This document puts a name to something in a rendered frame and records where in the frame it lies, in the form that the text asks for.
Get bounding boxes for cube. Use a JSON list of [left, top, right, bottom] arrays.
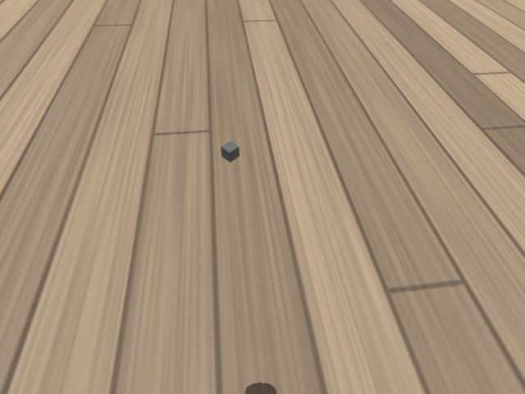
[[221, 141, 240, 162]]

